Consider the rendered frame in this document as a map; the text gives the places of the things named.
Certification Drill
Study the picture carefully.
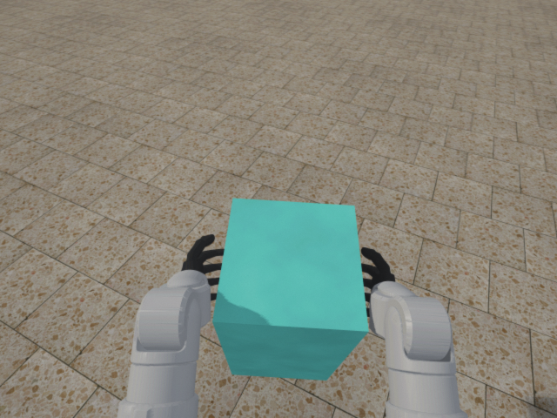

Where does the robot left hand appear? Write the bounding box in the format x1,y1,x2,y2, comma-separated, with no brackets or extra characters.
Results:
181,234,225,301

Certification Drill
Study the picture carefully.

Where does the robot right hand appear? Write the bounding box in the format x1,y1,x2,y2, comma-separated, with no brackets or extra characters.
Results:
361,247,395,318

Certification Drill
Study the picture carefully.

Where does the right robot forearm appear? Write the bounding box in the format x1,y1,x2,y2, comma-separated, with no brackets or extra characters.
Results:
369,281,468,418

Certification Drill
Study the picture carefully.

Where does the left robot forearm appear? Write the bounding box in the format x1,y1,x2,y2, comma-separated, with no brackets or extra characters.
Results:
117,270,211,418

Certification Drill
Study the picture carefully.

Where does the carton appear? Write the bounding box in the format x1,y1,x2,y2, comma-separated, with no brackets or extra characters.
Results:
212,199,369,381

